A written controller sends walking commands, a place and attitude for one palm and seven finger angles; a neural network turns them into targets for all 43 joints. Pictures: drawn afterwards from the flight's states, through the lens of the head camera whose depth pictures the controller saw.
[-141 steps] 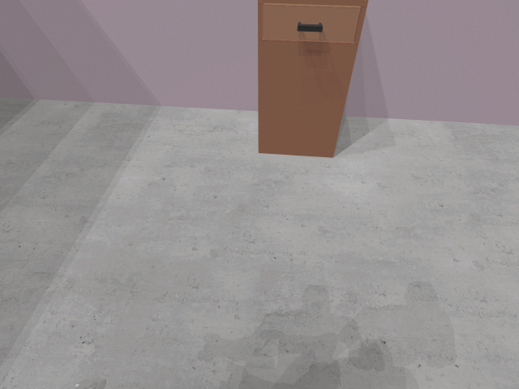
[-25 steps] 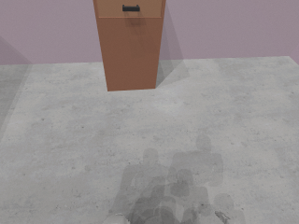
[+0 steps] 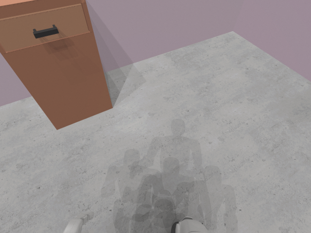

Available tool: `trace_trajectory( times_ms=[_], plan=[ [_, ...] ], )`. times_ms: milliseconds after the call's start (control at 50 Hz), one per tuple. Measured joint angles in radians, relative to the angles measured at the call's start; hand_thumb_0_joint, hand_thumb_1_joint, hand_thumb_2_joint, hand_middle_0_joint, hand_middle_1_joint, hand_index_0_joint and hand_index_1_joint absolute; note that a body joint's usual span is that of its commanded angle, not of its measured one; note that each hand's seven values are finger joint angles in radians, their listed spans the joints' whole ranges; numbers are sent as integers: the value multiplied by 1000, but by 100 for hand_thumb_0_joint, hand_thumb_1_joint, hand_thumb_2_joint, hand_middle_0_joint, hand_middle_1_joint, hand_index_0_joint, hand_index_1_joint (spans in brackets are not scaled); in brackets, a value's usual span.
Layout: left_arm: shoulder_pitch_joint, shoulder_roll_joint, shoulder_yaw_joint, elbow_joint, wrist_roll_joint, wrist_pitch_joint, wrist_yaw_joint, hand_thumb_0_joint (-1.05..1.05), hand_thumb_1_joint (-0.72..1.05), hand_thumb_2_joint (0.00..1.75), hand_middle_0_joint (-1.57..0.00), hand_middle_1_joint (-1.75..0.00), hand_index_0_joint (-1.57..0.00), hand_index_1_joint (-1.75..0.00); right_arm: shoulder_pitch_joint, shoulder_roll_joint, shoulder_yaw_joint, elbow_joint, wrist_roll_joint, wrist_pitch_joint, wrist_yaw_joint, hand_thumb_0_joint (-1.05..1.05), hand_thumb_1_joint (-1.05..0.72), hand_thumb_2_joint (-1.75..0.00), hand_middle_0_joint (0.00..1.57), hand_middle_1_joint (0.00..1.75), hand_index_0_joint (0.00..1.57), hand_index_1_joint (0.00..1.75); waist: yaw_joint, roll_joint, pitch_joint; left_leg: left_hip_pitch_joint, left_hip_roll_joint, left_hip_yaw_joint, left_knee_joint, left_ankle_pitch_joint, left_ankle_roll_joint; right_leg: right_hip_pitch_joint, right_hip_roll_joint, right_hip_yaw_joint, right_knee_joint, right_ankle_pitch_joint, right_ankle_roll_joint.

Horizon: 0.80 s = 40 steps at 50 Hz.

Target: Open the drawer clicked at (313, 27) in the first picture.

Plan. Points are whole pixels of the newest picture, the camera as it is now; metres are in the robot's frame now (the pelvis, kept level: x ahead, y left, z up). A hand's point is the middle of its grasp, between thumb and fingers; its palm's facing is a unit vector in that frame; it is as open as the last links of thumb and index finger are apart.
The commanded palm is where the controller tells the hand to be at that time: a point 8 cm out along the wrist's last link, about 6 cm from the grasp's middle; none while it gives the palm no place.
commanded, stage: walk to a spot facing it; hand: left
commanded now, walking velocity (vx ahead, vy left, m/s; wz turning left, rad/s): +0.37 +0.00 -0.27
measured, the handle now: (45, 30) +0.98 +0.52 -0.01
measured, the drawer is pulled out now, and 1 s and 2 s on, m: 0.00 0.00 0.00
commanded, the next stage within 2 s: turn to face it in 0.60 s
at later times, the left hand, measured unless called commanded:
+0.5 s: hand (85, 201) +0.24 +0.22 -0.19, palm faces -0.05 -0.99 -0.16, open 7.3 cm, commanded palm none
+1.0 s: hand (126, 123) +0.54 +0.11 -0.17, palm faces -0.17 -0.97 -0.17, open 7.4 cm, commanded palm none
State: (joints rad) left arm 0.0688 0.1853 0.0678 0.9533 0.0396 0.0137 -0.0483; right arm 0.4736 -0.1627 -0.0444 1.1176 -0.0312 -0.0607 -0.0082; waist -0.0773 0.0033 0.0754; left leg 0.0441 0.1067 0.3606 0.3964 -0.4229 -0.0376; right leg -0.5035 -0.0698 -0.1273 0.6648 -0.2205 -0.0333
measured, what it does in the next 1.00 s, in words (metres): walks ahead: right foot, then left foot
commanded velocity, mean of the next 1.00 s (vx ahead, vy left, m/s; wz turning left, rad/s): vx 0.18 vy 0.00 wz -0.04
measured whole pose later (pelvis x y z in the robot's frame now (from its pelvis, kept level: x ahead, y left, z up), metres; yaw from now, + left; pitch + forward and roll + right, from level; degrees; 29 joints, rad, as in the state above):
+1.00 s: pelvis +0.39 -0.02 -0.01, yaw -8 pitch -1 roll -1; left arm 0.08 0.12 0.03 0.99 0.03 -0.03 0.02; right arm 0.36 -0.12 -0.05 1.12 0.00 0.04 -0.01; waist -0.06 0.03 0.08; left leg -0.36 0.11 0.08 1.13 -0.53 -0.04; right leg -0.36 -0.08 -0.23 0.61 -0.23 -0.03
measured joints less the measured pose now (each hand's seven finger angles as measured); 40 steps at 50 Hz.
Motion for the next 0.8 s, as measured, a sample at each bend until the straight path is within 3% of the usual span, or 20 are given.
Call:
trace_trajectory(
  times_ms=[40, 60, 120, 160, 260, 380, 420, 460, 520, 580, 640, 700, 800],
  plan=[
    [-7, 2, -8, -8, 2, -28, 0, 0, 91, 90, -20, -30, -20, -29, 31, 17, 5, 14, 7, 9, 6, 1, -91, -90, 20, 30, 20, 30, -1, -6, 0, -29, 39, -3, 155, -66, -13, 80, 22, -22, -87, 26, -35],
    [-9, -1, -8, -9, 0, -47, 5, 0, 91, 90, -20, -30, -20, -30, 31, 23, 8, 22, 13, 18, 9, 1, -91, -90, 20, 30, 20, 30, 9, -7, 4, -88, 56, -43, 322, -85, -10, 75, 28, -21, -56, 38, -42],
    [15, -16, -15, 1, -17, -70, 21, 0, 91, 90, -20, -30, -20, -30, -24, 25, 6, 25, 21, 42, 10, 1, -91, -90, 20, 30, 20, 30, 20, 5, 18, -300, 41, -213, 779, -64, 7, 115, 52, -18, -11, -37, -31],
    [54, -25, -19, 22, -18, -70, 33, 0, 91, 90, -20, -30, -20, -30, -75, 21, 1, 4, 15, 47, 9, 1, -91, -90, 20, 30, 20, 30, 25, 10, 9, -411, 43, -253, 862, 0, 9, 171, 68, -10, -65, -42, -16],
    [137, 5, 6, 66, -15, -69, 55, -3, 95, 90, -21, -30, -21, -30, -193, 15, -10, -84, 6, 40, 12, 1, -92, -90, 20, 30, 19, 30, 37, 14, -38, -554, 68, -265, 618, 99, -5, 275, 86, 7, -179, -42, -4],
    [219, 32, 2, 110, -12, -54, 40, -1, 93, 90, -21, -30, -20, -30, -262, -34, -19, -126, 7, 18, 30, 2, -95, -90, 20, 30, 19, 30, 81, 2, -60, -473, 39, -233, 264, 182, 1, 375, 76, 30, -168, -137, 39],
    [247, 42, 6, 123, -16, -44, 36, -1, 92, 90, -20, -30, -20, -30, -276, -35, -17, -130, 2, 2, 29, 1, -94, -90, 20, 30, 19, 30, 92, -31, -60, -431, 14, -201, 254, 186, 41, 367, 46, 58, -71, -199, 36],
    [259, 39, 5, 140, -17, -27, 37, 0, 92, 90, -20, -30, -20, -30, -279, -33, -9, -139, -5, -16, 22, 1, -93, -90, 20, 30, 19, 30, 91, -38, -60, -399, 13, -173, 276, 133, 68, 278, 48, 94, 188, -257, 18],
    [249, 35, 7, 150, -12, -16, 27, 0, 92, 90, -20, -30, -20, -29, -251, -14, 3, -135, -3, -25, 8, 1, -93, -90, 20, 30, 20, 30, 88, -38, -58, -310, 8, -140, 199, 123, 67, 132, 37, 91, 481, -180, 11],
    [226, 26, 13, 124, -8, -7, 21, 0, 91, 90, -20, -30, -20, -29, -210, 12, 9, -109, 2, -23, -5, 0, -93, -90, 20, 30, 20, 30, 98, -40, -53, -223, 2, -104, 98, 134, 65, 15, 9, 81, 556, -85, 29],
    [197, 13, 19, 93, -6, 4, 17, 0, 91, 90, -20, -30, -20, -29, -166, 24, 10, -79, 9, -16, -10, 0, -94, -90, 20, 30, 20, 30, 100, -37, -45, -158, -4, -74, 29, 134, 58, -69, -12, 75, 536, -18, 47],
    [161, -1, 20, 69, -7, 16, 13, 0, 91, 90, -20, -30, -20, -29, -131, 35, 10, -54, 11, -4, -9, 1, -93, -90, 20, 30, 20, 30, 91, -30, -26, -108, -3, -46, -3, 116, 47, -103, -25, 50, 420, 18, 62],
    [87, -16, 6, 52, -7, 5, 23, 0, 91, 90, -20, -30, -20, -29, -91, 48, 6, -21, 7, 12, -9, 1, -92, -90, 20, 30, 20, 30, 41, -11, 20, -58, 14, -20, 33, 43, 14, -37, -6, 7, 101, 32, 44]
  ],
)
